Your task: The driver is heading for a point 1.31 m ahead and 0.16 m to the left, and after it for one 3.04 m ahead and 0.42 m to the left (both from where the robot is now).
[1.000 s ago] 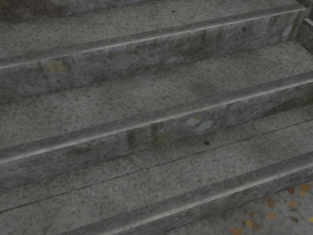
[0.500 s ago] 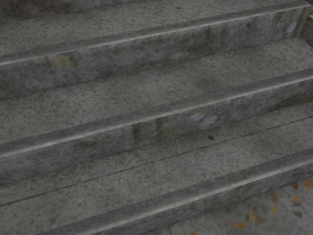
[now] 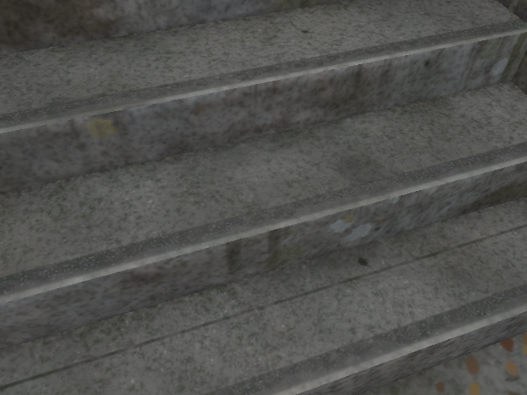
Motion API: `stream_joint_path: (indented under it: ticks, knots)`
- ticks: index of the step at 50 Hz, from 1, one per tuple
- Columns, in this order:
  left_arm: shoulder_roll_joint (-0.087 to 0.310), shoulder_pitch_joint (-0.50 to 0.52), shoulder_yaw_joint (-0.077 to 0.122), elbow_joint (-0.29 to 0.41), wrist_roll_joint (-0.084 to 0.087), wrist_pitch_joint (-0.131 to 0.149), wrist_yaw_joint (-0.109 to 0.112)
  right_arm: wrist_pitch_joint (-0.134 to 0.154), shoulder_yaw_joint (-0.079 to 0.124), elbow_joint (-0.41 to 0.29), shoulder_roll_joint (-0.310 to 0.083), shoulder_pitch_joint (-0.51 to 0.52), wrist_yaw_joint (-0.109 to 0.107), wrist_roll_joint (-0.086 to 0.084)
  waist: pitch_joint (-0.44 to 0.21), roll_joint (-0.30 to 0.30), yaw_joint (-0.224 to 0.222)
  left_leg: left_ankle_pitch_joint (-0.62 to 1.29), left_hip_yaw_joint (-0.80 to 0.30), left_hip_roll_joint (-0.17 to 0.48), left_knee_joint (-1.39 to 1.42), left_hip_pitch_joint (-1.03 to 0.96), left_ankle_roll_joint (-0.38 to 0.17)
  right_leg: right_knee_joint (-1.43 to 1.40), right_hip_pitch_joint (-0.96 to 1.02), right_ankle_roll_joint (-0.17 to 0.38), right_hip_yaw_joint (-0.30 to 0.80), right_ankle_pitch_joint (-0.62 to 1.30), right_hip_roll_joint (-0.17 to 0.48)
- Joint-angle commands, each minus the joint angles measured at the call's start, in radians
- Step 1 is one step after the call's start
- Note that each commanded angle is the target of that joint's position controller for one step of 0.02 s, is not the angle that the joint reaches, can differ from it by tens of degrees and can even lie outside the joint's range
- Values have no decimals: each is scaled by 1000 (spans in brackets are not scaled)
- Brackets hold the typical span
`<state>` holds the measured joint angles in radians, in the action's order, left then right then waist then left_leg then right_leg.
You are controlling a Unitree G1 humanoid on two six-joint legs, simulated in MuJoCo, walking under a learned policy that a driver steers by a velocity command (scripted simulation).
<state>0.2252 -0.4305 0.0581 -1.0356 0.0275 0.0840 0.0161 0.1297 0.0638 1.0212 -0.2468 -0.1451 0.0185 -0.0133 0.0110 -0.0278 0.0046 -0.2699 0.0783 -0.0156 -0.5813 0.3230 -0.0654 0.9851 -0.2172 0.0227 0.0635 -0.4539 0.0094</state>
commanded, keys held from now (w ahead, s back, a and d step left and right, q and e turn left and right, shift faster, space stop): w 0.04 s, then s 0.40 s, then w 0.56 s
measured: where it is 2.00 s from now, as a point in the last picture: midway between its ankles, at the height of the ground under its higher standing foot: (256, 322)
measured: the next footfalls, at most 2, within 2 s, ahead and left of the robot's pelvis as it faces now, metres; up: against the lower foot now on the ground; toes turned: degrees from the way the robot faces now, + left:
right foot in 0.32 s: +0.24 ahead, -0.09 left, +0.00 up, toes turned +1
left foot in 0.60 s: +0.08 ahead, +0.11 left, +0.00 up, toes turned +2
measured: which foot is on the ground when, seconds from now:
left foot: down 0.00-0.34, up 0.36-0.58, down 0.60-1.00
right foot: up 0.00-0.30, down 0.32-0.60, up 0.62-1.00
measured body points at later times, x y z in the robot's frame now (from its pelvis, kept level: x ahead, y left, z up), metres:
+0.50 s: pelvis +0.09 +0.00 +0.00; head +0.12 +0.00 +0.45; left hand +0.17 +0.24 -0.14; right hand +0.16 -0.25 -0.15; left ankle +0.03 +0.11 -0.68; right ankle +0.20 -0.09 -0.73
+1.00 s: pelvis +0.15 +0.00 +0.02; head +0.16 +0.02 +0.47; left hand +0.32 +0.24 -0.11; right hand +0.08 -0.25 -0.12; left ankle +0.04 +0.11 -0.73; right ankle +0.23 -0.12 -0.70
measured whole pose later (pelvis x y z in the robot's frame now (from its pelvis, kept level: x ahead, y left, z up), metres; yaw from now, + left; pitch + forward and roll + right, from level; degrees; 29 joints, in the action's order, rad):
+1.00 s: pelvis +0.15 +0.00 +0.02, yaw +1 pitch +3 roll -2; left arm 0.22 -0.09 0.05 -0.91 0.03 0.07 0.01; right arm 0.07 0.04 1.02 -0.21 -0.47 -0.03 -0.01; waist -0.04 0.00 0.09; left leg -0.29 0.01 0.02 -0.23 -0.01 -0.02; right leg 0.63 -0.48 0.03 -0.05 -0.20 0.01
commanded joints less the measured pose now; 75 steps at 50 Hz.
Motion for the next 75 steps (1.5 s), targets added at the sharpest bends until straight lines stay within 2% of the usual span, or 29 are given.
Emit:
stream_joint_path:
  ticks: [1, 6, 7, 10, 12, 13, 15, 17, 18, 20, 22, 24, 26, 29, 30, 32, 34, 35, 38, 47, 52, 53, 54, 55, 57, 60, 67, 72, 75]
  knots:
    - [83, 128, 11, 139, 26, 55, -7, 9, -3, 12, -79, -155, 2, 12, 24, 95, 47, -20, -504, 341, 398, -369, -201, 320, -548, 80, 45, 116, 69]
    - [29, 95, 18, 137, -18, 12, 11, -4, -28, 4, -88, -95, -5, 42, 32, 41, -56, 861, -140, 223, 376, -163, -136, 103, -339, 22, -34, 236, 76]
    - [-41, 96, -16, 128, -88, -15, -19, -4, -49, 42, -37, -170, -15, 55, 65, 32, -62, 988, -37, 168, 351, -86, -103, -29, -244, 11, -119, 258, 25]
    - [-16, 181, -25, 148, -55, -45, -19, -11, -56, 49, -66, -205, -22, 43, 15, 161, -25, 1030, 1, 139, 299, -140, -56, -278, -136, 0, -156, 346, -39]
    - [20, 167, -24, 136, -46, -42, -4, -19, -56, 45, -69, -199, -27, 28, -23, 173, -26, 960, -32, 164, 255, -184, -58, -340, -83, 7, -131, 381, -35]
    - [56, 259, -10, 172, -3, -37, 12, -27, -33, 6, -156, -95, -30, 10, -53, 171, -40, 904, -83, 202, 232, -163, -77, -373, -59, 14, -41, 405, 16]
    - [101, 157, 4, 132, -34, -36, 27, -40, -33, -25, -122, -36, -36, -2, -100, 96, -94, 842, -80, 166, 108, -174, -52, -553, 68, 37, -63, 558, -14]
    - [192, 107, 20, 132, -63, -47, 46, -36, -45, -3, -53, -211, -24, 25, -180, -118, -22, 163, -44, 36, -138, 3, 48, -471, 310, 171, 139, 1472, 212]
    - [87, 3, -15, 95, -72, -31, 25, -82, -54, 51, 37, -359, -48, -8, -265, -174, -31, -371, -51, -20, -331, -33, 37, -487, 297, 314, 231, 1702, 396]
    - [65, 161, -26, 130, -44, -39, 25, -136, -35, 34, -11, -276, -64, 26, -152, -100, 10, -398, -120, -17, -448, -55, 53, -586, 71, 295, 202, 1325, 335]
    - [89, 249, -25, 156, -60, -68, 46, -169, -21, -2, -45, -198, -68, 43, -87, -99, 36, -344, -111, -24, -501, -55, 63, -628, -68, 252, 141, 1066, 267]
    - [128, 370, -7, 212, -52, -75, 46, -183, -16, 3, -56, -201, -72, 5, -140, -72, 51, -311, -109, 20, -424, -61, 115, -698, -109, 215, 148, 426, 219]
    - [61, 239, -28, 136, -67, -95, 44, -184, -40, 13, 3, -249, -59, 52, -109, -140, 36, -334, -47, -12, -197, -156, 91, -811, -180, 164, 142, -25, 163]
    - [118, 211, 2, 109, -40, -125, 38, -168, -43, 80, -4, -409, -45, 53, -5, -98, 88, -176, 54, -65, 141, -287, 8, -807, -258, 72, 122, -244, 126]
    - [124, 277, 20, 153, 16, -110, 51, -162, -39, 79, -26, -335, -39, 42, -17, -41, 68, -196, -19, 8, 146, -255, -13, -647, -289, 16, 48, -273, 52]
    - [86, 381, 22, 219, 19, -79, 42, -119, 10, 66, -235, -338, -27, 39, 144, 377, 95, -812, -699, 428, 566, 1, -256, 16, -525, -32, -87, -47, -80]
    - [125, 236, 47, 153, -2, -53, 23, -66, -13, -8, -142, -95, -47, 27, 191, 218, -56, -498, -554, 352, 541, -31, -154, 186, -589, 0, 22, 145, -3]
    - [119, 211, 51, 129, -29, -44, 18, -52, -12, -19, -125, -96, -44, 12, 142, 134, -57, -362, -461, 301, 509, -108, -107, 175, -601, 6, 3, 189, 3]
    - [68, 277, 52, 126, -17, -29, 10, -41, -34, 32, -42, -292, -44, 11, 99, 123, 11, -138, -307, 241, 484, -247, -95, 113, -616, -11, -53, 315, 20]
    - [31, 414, -7, 181, 6, 2, -7, -51, 1, -24, -133, -373, -48, 3, 81, 191, 73, 131, -228, 261, 454, -235, -139, -315, -338, -13, -140, 272, -2]
    - [110, 143, 37, 119, -10, 22, -14, -65, 16, -49, -147, -275, -50, -22, -91, 163, -114, 831, -148, 210, 30, -265, -89, -614, 66, 75, -163, 323, -66]
    - [159, -47, 59, 68, -10, 18, -10, -59, 11, -72, -131, -236, -42, -16, -200, 102, -184, 673, -114, 154, -233, -42, -35, -635, 387, 110, -9, 403, 53]
    - [231, -68, 58, 59, -21, -6, 2, -35, -26, -99, 15, -201, -24, 40, -195, -221, -131, -229, -39, 20, -623, 318, 25, -578, 550, 136, 281, 880, 280]
    - [245, -134, 64, 44, -50, 0, 4, -6, -22, -46, 15, -358, -23, -26, -291, -243, -121, -325, -206, -37, -894, 467, 28, -665, 577, 349, 544, 645, 428]
    - [82, -14, 20, 37, -25, -14, -13, -6, -14, -90, -40, -193, -8, -41, -51, -72, -89, -212, -130, 48, -1183, 721, 16, -736, 391, 310, 383, 220, 347]
    - [-15, 88, -35, 27, -43, -30, -42, -44, -43, -136, 55, -149, -10, -26, 59, -20, 7, -134, -107, 117, -1393, 801, 13, -785, 70, 227, 250, 55, 257]
    - [-26, -16, -96, -64, -46, -47, -26, -50, -151, -375, 172, 87, -24, -8, 151, -7, 36, -3, -142, 63, -1675, 1157, -1, -788, -153, 135, 77, 68, 211]
    - [59, -77, -75, -58, 19, -51, 38, -34, -176, -471, 139, 222, -24, 28, -69, -13, 22, 52, 100, 132, -988, 574, 13, -989, -104, 161, -30, 555, 184]
    - [179, -160, -52, -65, -24, -50, 29, -30, -116, -443, 41, 94, -11, -2, -205, -280, 112, -256, 192, -47, -707, 267, -26, -670, 234, 166, -52, 1922, 235]
Velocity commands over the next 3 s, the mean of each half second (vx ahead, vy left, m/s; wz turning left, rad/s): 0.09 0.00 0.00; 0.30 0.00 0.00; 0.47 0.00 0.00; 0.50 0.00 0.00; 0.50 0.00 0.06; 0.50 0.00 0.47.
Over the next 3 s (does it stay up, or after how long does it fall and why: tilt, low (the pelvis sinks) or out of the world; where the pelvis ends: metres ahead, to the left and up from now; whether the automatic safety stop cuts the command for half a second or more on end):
stays up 1.22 0.05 0.51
